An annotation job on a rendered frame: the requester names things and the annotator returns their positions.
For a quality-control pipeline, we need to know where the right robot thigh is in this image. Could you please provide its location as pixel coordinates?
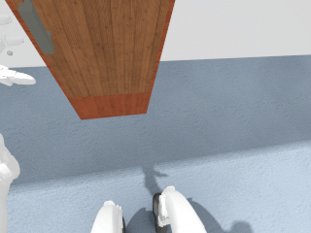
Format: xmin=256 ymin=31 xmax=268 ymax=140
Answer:
xmin=158 ymin=190 xmax=207 ymax=233

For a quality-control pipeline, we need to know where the handle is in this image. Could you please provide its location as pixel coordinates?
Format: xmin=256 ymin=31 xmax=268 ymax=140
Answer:
xmin=18 ymin=0 xmax=54 ymax=54

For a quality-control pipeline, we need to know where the robot left hand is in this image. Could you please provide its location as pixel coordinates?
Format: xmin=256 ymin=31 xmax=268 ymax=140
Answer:
xmin=0 ymin=13 xmax=36 ymax=86

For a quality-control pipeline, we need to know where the robot right foot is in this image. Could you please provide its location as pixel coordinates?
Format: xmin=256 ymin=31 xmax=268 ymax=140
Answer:
xmin=153 ymin=192 xmax=167 ymax=233

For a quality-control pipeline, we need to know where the cupboard door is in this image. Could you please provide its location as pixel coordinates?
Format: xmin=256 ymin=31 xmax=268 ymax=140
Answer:
xmin=12 ymin=0 xmax=170 ymax=98

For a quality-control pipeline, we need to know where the robot left upper arm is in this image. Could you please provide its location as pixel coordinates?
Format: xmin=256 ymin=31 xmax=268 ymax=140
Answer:
xmin=0 ymin=143 xmax=20 ymax=233

